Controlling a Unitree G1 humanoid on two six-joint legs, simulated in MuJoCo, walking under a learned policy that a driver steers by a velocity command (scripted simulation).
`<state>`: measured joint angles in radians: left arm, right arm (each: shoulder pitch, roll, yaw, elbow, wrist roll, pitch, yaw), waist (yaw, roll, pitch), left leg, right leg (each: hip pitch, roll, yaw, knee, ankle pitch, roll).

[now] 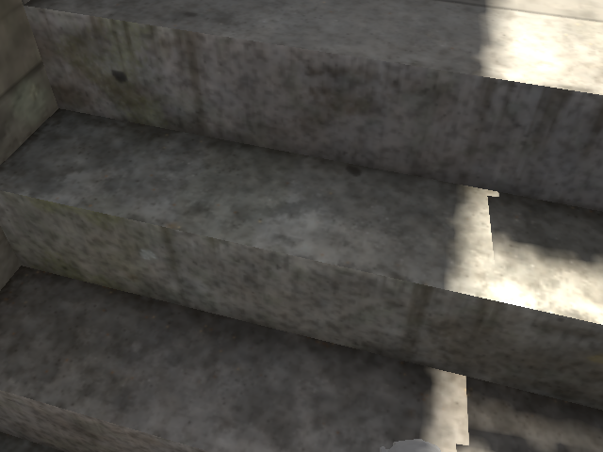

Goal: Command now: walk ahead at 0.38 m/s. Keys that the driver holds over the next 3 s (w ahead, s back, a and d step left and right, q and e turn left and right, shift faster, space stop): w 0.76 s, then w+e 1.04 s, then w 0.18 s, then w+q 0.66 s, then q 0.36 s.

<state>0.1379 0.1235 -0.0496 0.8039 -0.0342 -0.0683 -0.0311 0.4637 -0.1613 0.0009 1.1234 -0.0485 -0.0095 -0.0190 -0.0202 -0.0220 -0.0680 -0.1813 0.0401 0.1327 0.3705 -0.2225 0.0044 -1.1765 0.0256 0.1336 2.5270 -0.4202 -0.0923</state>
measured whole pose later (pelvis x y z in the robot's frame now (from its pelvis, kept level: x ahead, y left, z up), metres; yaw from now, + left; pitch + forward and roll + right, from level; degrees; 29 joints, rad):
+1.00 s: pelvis +0.40 +0.07 +0.34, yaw -3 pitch +0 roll +1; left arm 0.26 0.23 0.02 0.90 -0.01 -0.09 -0.06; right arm 0.23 -0.22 -0.02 0.95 -0.05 -0.03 0.01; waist 0.05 -0.02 -0.08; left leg -0.58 0.10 0.26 0.98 -0.40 0.08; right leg -0.76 0.04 0.19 2.02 0.08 -0.18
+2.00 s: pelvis +0.88 +0.01 +0.71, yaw -33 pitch +3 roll +5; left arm 0.37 0.21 0.02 0.97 -0.01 -0.09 -0.08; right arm 0.18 -0.22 -0.03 0.83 -0.05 -0.06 -0.01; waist -0.05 -0.01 -0.09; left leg -0.68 0.00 0.17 1.17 -0.53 0.06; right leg -0.51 0.15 0.23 1.62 -0.08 -0.20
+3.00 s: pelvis +1.30 -0.18 +0.80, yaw -3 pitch +5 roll -1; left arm 0.15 0.28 0.05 0.70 0.02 -0.07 0.04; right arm 0.17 -0.27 -0.06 0.61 -0.01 -0.02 0.00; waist -0.01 -0.01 0.03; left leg -0.53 -0.08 0.00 0.55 -0.10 0.10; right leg -0.60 -0.05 0.05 1.35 -0.43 0.07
